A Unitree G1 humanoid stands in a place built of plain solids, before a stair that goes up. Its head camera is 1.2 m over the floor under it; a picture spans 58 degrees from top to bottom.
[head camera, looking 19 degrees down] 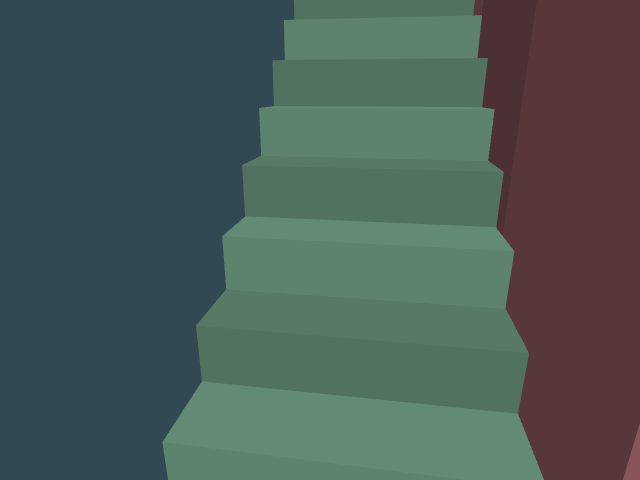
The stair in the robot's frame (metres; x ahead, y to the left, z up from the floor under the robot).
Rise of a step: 0.19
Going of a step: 0.24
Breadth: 0.90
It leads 9 degrees to the right of straight ahead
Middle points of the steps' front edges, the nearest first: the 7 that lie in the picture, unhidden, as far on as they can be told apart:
0.78 -0.05 0.38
1.02 -0.09 0.57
1.25 -0.13 0.76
1.49 -0.16 0.95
1.73 -0.20 1.14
1.96 -0.24 1.33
2.20 -0.27 1.52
